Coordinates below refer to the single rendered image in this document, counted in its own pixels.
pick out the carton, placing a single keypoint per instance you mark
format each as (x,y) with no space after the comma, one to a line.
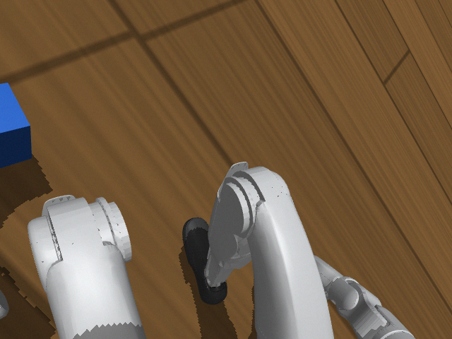
(15,136)

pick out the right robot foot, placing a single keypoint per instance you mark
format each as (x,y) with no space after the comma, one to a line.
(195,239)

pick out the right robot hand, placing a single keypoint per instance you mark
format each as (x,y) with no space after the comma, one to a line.
(328,274)

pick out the right robot arm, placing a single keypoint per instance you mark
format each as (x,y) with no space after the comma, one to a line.
(363,310)

